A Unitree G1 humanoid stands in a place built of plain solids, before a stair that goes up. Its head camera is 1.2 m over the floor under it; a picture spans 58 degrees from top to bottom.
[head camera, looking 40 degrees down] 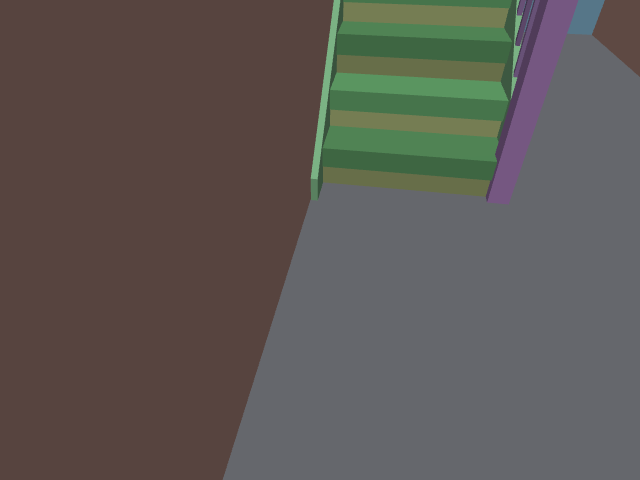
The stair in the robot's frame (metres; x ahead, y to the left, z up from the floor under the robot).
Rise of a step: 0.20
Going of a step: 0.23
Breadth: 0.84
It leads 9 degrees to the right of straight ahead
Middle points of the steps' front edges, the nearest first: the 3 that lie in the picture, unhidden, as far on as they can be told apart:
1.80 -0.41 0.20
2.03 -0.46 0.40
2.25 -0.50 0.60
